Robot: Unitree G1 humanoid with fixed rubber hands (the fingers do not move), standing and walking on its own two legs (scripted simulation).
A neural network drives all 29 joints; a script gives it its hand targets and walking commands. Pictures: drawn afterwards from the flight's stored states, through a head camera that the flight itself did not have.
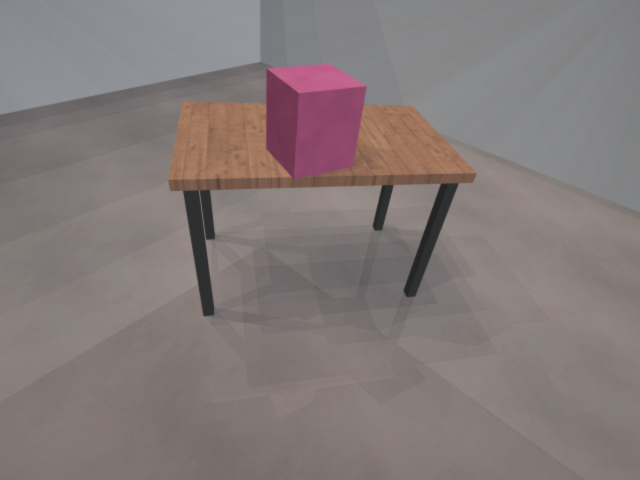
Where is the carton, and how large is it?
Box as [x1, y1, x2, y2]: [266, 64, 366, 178]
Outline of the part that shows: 330,64 267,68 266,70 266,148 293,178 352,166 366,86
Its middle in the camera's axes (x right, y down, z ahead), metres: -0.02 -0.37 +1.15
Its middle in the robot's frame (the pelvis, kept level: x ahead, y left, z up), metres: +1.12 +0.01 +0.00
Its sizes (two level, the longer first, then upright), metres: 0.210 0.200 0.250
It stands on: a table, 0.64 m high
